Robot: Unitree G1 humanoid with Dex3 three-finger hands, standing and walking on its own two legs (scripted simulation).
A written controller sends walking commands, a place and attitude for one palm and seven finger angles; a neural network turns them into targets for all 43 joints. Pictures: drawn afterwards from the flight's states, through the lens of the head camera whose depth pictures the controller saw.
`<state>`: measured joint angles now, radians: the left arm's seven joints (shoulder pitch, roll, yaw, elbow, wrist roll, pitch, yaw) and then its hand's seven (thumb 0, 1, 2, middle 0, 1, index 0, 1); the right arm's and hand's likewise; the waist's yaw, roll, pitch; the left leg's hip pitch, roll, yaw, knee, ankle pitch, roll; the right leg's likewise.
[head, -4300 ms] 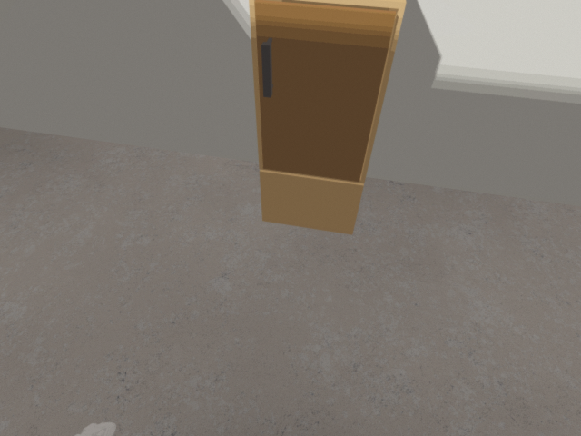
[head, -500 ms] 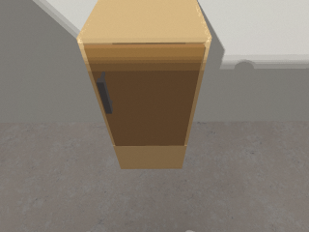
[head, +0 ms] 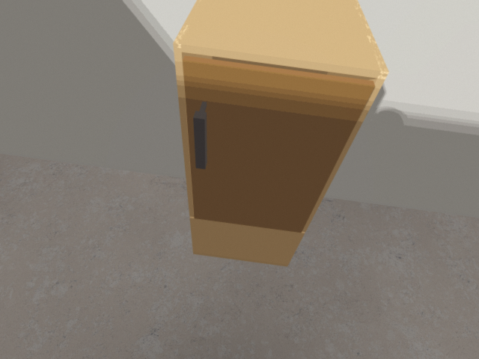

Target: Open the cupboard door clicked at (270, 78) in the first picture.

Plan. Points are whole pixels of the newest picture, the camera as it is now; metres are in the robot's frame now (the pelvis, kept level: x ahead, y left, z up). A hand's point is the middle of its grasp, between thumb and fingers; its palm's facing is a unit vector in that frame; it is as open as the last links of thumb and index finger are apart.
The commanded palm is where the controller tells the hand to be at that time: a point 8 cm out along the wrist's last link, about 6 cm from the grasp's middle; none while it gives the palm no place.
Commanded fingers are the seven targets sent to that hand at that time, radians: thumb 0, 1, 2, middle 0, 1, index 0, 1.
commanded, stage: come to a stop and stand still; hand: left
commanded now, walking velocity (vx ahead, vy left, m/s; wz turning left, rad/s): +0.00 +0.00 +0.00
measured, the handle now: (202, 136) +0.57 +0.14 +0.00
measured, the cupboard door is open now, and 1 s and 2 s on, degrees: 0 0 0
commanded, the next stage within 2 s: look again from close up in 0.82 s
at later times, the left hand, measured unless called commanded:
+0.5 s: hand out of the picture -0.04 +0.17 -0.16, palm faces -0.01 -0.99 -0.17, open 7.4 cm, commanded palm none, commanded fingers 0.00 0.90 0.90 -0.20 -0.30 -0.20 -0.30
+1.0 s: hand out of the picture -0.07 +0.14 -0.17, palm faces -0.01 -0.99 -0.15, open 7.4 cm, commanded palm none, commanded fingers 0.00 0.90 0.90 -0.20 -0.30 -0.20 -0.30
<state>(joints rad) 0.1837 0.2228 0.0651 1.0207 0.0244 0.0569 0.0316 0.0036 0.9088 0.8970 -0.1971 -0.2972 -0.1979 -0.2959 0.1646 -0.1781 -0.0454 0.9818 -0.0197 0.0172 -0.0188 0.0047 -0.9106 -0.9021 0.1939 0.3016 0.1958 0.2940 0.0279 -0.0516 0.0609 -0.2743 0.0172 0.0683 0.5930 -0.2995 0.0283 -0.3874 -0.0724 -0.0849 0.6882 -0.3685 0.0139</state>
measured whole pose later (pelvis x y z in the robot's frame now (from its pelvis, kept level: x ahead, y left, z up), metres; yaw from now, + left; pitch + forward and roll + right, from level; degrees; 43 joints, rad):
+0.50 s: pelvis -0.03 +0.01 +0.01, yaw -2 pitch -2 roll +0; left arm 0.30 0.12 -0.01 1.15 0.02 0.00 0.04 0.01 0.91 0.90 -0.20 -0.30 -0.20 -0.30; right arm 0.27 -0.16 -0.02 1.14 0.00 0.00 -0.02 0.00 -0.93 -0.90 0.20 0.30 0.20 0.29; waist 0.00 0.00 0.01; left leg -0.20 -0.01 0.11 0.37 -0.14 0.05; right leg -0.12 -0.03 -0.03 0.42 -0.26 0.01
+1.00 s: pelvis -0.04 -0.01 +0.01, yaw -1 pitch +0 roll -2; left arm 0.35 0.09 -0.02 1.12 0.02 -0.03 0.05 0.01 0.91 0.90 -0.20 -0.30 -0.20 -0.30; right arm 0.34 -0.11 -0.01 1.12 -0.01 0.00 -0.01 0.01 -0.91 -0.90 0.20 0.30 0.20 0.29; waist -0.02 0.03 0.02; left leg -0.33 0.04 0.06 0.53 -0.20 0.01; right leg -0.19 0.02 -0.06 0.46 -0.28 -0.02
